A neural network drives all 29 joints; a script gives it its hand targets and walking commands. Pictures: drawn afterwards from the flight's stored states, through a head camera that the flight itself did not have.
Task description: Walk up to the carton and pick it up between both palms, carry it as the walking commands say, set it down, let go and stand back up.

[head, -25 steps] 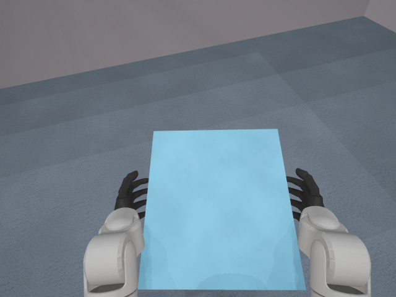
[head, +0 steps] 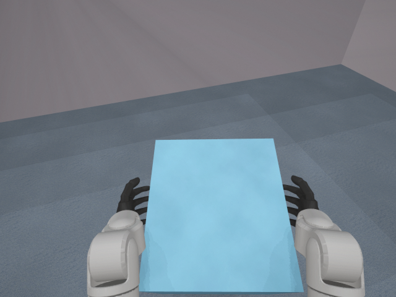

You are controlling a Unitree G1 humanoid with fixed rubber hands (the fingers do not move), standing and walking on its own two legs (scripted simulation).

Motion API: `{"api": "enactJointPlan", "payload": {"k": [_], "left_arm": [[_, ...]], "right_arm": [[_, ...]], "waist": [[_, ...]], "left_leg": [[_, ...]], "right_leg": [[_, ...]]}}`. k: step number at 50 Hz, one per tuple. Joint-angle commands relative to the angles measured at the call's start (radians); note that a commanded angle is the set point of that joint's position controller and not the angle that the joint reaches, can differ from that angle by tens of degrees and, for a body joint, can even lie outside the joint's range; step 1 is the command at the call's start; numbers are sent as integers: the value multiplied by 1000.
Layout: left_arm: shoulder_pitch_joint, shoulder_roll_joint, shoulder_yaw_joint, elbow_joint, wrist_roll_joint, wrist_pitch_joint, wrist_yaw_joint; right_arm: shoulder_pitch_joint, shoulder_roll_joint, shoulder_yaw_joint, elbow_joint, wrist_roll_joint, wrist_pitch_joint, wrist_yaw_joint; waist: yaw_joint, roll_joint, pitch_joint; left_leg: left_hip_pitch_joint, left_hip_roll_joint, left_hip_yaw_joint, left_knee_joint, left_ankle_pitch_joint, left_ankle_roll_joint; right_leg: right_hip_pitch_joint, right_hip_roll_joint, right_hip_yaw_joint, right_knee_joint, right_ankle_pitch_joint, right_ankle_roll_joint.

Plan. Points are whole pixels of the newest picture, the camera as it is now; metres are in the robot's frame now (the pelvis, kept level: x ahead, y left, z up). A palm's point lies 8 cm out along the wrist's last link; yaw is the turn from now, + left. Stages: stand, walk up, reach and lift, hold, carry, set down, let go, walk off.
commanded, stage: carry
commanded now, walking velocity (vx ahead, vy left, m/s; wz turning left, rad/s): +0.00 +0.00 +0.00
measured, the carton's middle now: (214, 220) +0.30 +0.00 +0.03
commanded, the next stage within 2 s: hold in 1.42 s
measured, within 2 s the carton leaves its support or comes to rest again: neither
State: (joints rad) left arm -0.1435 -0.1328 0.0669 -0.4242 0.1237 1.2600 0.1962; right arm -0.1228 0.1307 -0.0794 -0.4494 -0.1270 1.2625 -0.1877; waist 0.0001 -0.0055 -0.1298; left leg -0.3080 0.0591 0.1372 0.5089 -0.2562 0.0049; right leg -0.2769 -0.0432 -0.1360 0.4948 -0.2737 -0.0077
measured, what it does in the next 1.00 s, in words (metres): stands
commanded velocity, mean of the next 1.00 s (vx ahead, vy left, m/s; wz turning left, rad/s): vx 0.00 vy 0.00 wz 0.00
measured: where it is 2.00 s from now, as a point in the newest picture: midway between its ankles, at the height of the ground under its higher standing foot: outside the picture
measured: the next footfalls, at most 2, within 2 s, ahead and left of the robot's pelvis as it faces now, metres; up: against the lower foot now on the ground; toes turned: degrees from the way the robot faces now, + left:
none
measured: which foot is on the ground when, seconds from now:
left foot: down 0.00-1.00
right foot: down 0.00-1.00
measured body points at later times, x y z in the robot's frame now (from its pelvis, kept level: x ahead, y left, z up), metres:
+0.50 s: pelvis -0.01 +0.02 +0.00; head -0.03 +0.02 +0.45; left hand +0.26 +0.17 +0.09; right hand +0.26 -0.15 +0.09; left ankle +0.00 +0.11 -0.74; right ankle -0.01 -0.11 -0.74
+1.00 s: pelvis -0.02 +0.00 +0.00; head -0.03 +0.01 +0.45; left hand +0.27 +0.16 +0.07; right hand +0.27 -0.16 +0.07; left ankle +0.00 +0.11 -0.74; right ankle -0.01 -0.11 -0.74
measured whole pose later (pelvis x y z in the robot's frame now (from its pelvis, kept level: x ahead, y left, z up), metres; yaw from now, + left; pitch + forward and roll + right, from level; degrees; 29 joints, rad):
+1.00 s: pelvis -0.02 +0.00 +0.00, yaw +0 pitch +3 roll -1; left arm -0.18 -0.14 0.11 -0.15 0.17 1.02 0.15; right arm -0.16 0.13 -0.13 -0.18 -0.16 1.03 -0.14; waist 0.00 0.01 -0.10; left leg -0.34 0.05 0.13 0.51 -0.22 0.02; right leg -0.30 -0.05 -0.14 0.49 -0.24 -0.01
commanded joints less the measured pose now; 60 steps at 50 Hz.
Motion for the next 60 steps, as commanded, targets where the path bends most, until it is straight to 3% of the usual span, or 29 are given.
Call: {"api": "enactJointPlan", "payload": {"k": [1,13,32,60], "left_arm": [[-391,-941,-636,-65,-387,-11,-249],[-393,-956,-632,-61,-380,-34,-253],[-427,-927,-567,87,-320,-139,-274],[-424,-817,-452,226,-241,-324,-270]], "right_arm": [[-386,886,624,-67,386,-11,253],[-407,907,632,-71,392,-34,261],[-447,880,563,79,333,-142,280],[-443,775,456,223,248,-328,272]], "waist": [[-5,36,-203],[-4,27,-206],[-5,18,-188],[-5,9,-211]], "left_leg": [[88,124,-97,-39,417,7],[77,119,-115,-61,332,24],[42,109,-127,-98,155,26],[72,105,-119,-62,196,21]], "right_leg": [[98,-110,94,-20,314,-14],[92,-104,88,-28,218,-11],[65,-104,101,-67,136,-12],[84,-110,108,-71,207,-29]]}}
